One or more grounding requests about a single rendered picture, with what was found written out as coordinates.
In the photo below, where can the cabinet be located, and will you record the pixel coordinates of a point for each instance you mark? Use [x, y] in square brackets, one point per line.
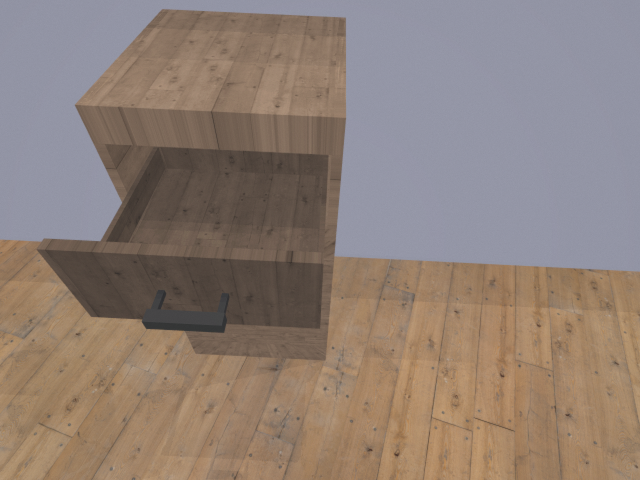
[230, 81]

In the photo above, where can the drawer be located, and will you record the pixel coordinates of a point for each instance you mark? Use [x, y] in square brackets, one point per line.
[201, 222]

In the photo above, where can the handle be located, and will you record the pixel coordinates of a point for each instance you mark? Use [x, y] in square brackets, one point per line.
[155, 318]

